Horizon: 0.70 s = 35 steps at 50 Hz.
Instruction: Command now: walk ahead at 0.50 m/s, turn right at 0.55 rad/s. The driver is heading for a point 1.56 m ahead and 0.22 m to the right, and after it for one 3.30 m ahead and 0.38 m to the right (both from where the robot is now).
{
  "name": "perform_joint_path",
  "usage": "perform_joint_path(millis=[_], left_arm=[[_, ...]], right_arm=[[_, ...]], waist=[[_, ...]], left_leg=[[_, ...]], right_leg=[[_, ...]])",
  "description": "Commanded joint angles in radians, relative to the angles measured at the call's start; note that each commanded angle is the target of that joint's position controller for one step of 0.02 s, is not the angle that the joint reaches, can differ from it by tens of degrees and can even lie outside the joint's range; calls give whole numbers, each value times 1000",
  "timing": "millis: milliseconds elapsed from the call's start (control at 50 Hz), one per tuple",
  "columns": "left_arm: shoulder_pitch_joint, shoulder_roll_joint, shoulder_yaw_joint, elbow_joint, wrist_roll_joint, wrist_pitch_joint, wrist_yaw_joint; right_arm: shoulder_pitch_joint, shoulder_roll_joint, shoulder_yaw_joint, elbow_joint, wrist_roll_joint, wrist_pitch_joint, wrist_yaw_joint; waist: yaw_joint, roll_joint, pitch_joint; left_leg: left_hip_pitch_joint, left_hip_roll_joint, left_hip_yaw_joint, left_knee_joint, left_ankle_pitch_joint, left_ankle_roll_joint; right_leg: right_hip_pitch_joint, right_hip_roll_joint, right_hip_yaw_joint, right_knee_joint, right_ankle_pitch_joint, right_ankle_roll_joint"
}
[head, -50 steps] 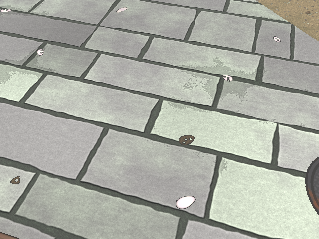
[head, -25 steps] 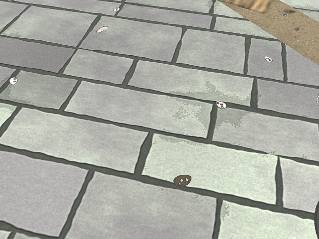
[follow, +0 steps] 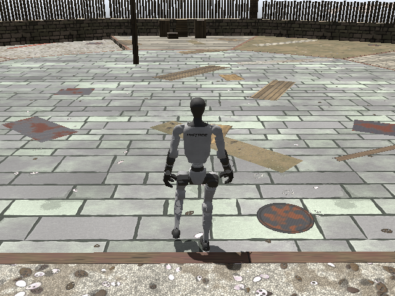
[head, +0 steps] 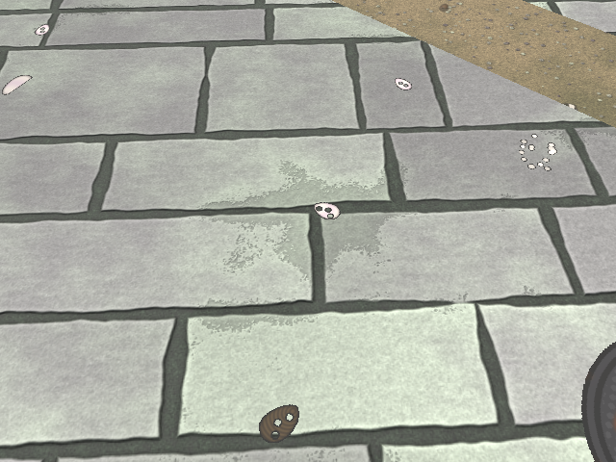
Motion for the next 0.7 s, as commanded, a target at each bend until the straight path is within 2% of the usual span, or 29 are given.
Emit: perform_joint_path(millis=[20, 60, 100, 140, 180, 200, 220, 240, 260, 280, 300, 320, 340, 360, 380, 460, 540, 580, 640, 660, 680, 700], left_arm=[[-141, 178, 50, -133, -6, -39, 33], [-44, 182, 60, -106, -20, -27, 48], [7, 169, 63, -96, -28, -12, 54], [41, 157, 65, -96, -33, -5, 53], [38, 152, 66, -105, -29, -1, 48], [37, 118, 57, -111, -23, -4, 44], [27, 53, 37, -124, -12, -12, 37], [95, 46, 30, -169, -38, -25, 36], [93, 139, 46, -151, -34, -32, 36], [12, 181, 61, -157, -26, -28, 35], [-30, 169, 62, -161, -18, -21, 36], [-53, 160, 66, -171, -14, -19, 34], [-48, 146, 69, -170, -18, -12, 29], [-35, 129, 69, -169, -24, -4, 26], [-36, 113, 66, -172, -20, 3, 24], [-91, 73, 54, -178, -8, 2, 22], [-210, 56, 41, -194, -7, -19, 1], [-267, 52, 36, -207, -12, -25, -10], [-313, 73, 40, -222, -20, -32, -18], [-300, 86, 45, -219, -19, -35, -19], [-234, 105, 57, -200, -14, -38, -17], [-94, 146, 82, -149, -8, -38, -12]], right_arm=[[20, -84, -31, -72, -28, -8, -4], [-80, -53, -25, -93, -6, -10, 6], [-134, -62, -27, -116, 16, -6, 14], [-179, -103, -44, -142, 20, -14, 26], [-140, -120, -59, -135, 15, -29, 35], [-63, -140, -71, -117, 11, -34, 32], [82, -185, -86, -95, 0, -35, 24], [195, -268, -109, -62, -22, -26, 31], [180, -206, -99, -80, -3, -26, 33], [141, -156, -85, -92, 1, -19, 25], [87, -141, -79, -102, -8, -9, 22], [40, -125, -74, -99, -12, -3, 21], [13, -104, -66, -97, -13, -1, 22], [-4, -96, -65, -92, -9, -4, 26], [-5, -96, -67, -84, -4, -10, 30], [46, -129, -83, -27, 5, -18, 36], [72, -156, -93, 15, 25, -8, 33], [107, -167, -97, 39, 31, -2, 35], [136, -189, -103, 76, 40, 9, 39], [132, -199, -105, 86, 44, 14, 39], [116, -208, -105, 93, 49, 18, 38], [118, -196, -98, 102, 51, 20, 36]], waist=[[-28, -62, -39], [34, -80, -75], [57, -88, -75], [63, -89, -59], [27, -109, -67], [-11, -98, -99], [-71, 6, -192], [-48, 346, -283], [-62, 272, -238], [-81, 174, -140], [-61, 95, -91], [-35, 79, -48], [-8, 82, -29], [10, 99, -23], [14, 101, -25], [15, 58, -23], [-9, 58, 5], [-28, 63, 23], [-33, 89, 47], [-15, 100, 39], [35, 105, 2], [100, 83, -82]], left_leg=[[239, -7, 33, -417, 229, -35], [295, -61, 39, -587, 359, -37], [266, -77, 10, -672, 322, -28], [276, -91, -14, -749, 249, 3], [388, -107, -1, -818, 186, 47], [529, -74, -8, -832, 173, 78], [776, 77, -142, -838, 142, 136], [1006, 286, -589, -957, -154, 283], [1009, 313, -706, -999, -326, 294], [938, 276, -568, -998, -286, 261], [839, 229, -436, -1005, -151, 236], [754, 195, -345, -1022, -24, 231], [681, 164, -258, -1050, 52, 216], [631, 146, -199, -1075, 92, 210], [611, 139, -152, -1102, 133, 217], [632, 141, -43, -1142, 251, 246], [639, 123, 51, -1143, 273, 234], [649, 131, 61, -1133, 263, 235], [718, 167, 51, -1094, 317, 231], [733, 173, 55, -1056, 406, 224], [730, 157, 83, -972, 573, 207], [689, 113, 131, -809, 715, 184]], right_leg=[[-197, -204, 190, -230, 309, -182], [-127, -202, 211, -214, 245, -171], [-26, -232, 287, -185, 116, -164], [42, -250, 367, -141, -12, -139], [56, -225, 393, -65, -60, -104], [9, -188, 364, 21, -72, -72], [-132, -110, 254, 286, -173, -22], [-429, -6, 119, 580, -391, 24], [-555, -84, 129, 733, -362, 44], [-600, -115, 122, 792, -263, 53], [-570, -148, 94, 786, -181, 62], [-543, -172, 87, 744, -130, 66], [-487, -197, 80, 707, -111, 69], [-443, -206, 63, 679, -94, 75], [-425, -210, 49, 666, -68, 82], [-409, -207, 59, 457, 63, 92], [-330, -205, -12, 219, 202, 91], [-285, -197, -48, 151, 186, 86], [-254, -183, -76, 71, 83, 50], [-206, -167, -92, 39, 46, 31], [-83, -135, -123, -14, 59, 9], [132, -102, -146, -45, 93, -20]])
